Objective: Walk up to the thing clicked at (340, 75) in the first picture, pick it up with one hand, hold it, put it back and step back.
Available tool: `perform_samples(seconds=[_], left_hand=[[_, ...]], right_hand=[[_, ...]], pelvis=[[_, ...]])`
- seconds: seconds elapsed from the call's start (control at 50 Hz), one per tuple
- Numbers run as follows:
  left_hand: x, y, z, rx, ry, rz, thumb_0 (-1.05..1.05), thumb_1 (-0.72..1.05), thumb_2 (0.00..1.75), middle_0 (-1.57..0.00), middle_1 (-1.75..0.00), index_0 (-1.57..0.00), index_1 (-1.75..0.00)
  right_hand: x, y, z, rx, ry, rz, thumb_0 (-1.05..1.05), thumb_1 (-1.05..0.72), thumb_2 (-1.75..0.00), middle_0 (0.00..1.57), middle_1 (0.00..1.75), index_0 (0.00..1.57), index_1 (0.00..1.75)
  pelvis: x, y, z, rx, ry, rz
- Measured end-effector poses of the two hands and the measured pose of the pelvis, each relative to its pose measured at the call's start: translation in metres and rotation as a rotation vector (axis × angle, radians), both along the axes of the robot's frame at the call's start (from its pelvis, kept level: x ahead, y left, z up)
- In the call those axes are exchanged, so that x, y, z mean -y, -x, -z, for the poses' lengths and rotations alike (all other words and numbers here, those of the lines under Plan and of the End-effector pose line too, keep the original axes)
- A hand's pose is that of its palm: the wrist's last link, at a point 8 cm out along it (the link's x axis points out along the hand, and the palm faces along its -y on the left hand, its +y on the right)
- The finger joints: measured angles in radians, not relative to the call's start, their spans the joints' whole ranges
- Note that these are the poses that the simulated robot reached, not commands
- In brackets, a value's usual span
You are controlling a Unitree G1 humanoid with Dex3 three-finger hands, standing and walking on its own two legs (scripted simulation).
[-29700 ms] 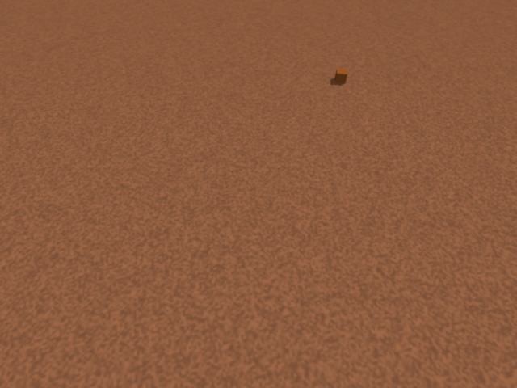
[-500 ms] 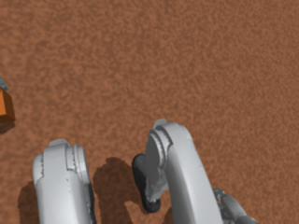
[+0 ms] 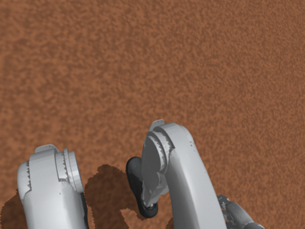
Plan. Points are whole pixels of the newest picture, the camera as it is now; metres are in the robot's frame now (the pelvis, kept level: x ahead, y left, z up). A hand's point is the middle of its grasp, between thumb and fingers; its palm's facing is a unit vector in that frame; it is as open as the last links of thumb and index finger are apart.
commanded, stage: rest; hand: left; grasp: from above
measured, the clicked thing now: out of the picture +0.41 +0.35 -0.26
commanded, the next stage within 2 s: open in 0.04 s
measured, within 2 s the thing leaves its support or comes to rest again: rests again in 0.60 s
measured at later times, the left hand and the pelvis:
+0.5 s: hand out of the picture +0.41 +0.35 -0.23, palm faces -0.48 -0.13 -0.87, open 10.4 cm; pelvis +0.00 +0.00 +0.00, yaw -1 degrees
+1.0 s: hand out of the picture +0.42 +0.34 -0.23, palm faces -0.46 -0.13 -0.88, open 11.6 cm; pelvis +0.00 +0.00 +0.00, yaw -1 degrees
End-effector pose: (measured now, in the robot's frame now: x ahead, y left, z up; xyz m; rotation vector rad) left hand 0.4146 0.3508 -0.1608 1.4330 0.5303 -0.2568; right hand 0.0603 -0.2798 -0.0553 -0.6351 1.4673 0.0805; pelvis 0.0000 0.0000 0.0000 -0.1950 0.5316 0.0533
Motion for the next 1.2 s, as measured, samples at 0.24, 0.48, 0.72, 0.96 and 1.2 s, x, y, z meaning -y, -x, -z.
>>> perform_samples(seconds=[0.24,0.48,0.72,0.96,1.2], left_hand=[[-0.001,-0.004,0.000,0.001,-0.025,0.009,-0.04,-0.05,0.48,-0.81,-0.41,-0.78,-0.43],[0.002,-0.005,0.007,-0.010,-0.027,-0.023,-0.02,-0.03,0.58,-0.65,-0.52,-0.65,-0.53],[0.004,-0.007,0.012,0.005,-0.007,-0.004,0.00,-0.07,0.68,-0.51,-0.63,-0.51,-0.64],[0.004,-0.009,0.009,0.024,-0.016,-0.008,0.00,-0.12,0.72,-0.41,-0.72,-0.42,-0.72],[-0.001,-0.009,0.007,-0.010,-0.025,-0.029,0.00,-0.12,0.74,-0.34,-0.80,-0.36,-0.77]], right_hand=[[-0.016,-0.005,0.005,0.040,-0.062,-0.047,0.00,-0.89,-0.89,0.20,0.30,0.20,0.30],[-0.021,-0.005,0.006,0.037,-0.098,-0.065,0.00,-0.89,-0.89,0.20,0.30,0.20,0.30],[-0.016,0.002,-0.003,0.009,-0.069,-0.062,0.00,-0.89,-0.89,0.20,0.30,0.20,0.30],[-0.015,-0.004,-0.007,0.032,-0.065,-0.070,0.00,-0.89,-0.89,0.20,0.30,0.20,0.30],[-0.016,-0.003,-0.004,0.035,-0.081,-0.062,0.00,-0.89,-0.89,0.20,0.30,0.20,0.30]], pelvis=[[-0.001,0.000,0.004,0.017,0.007,0.004],[0.001,0.000,0.002,0.019,0.009,0.006],[-0.001,0.001,0.001,0.022,0.020,0.008],[-0.003,0.001,0.000,0.017,0.025,0.008],[-0.001,0.002,0.000,0.017,0.018,0.005]])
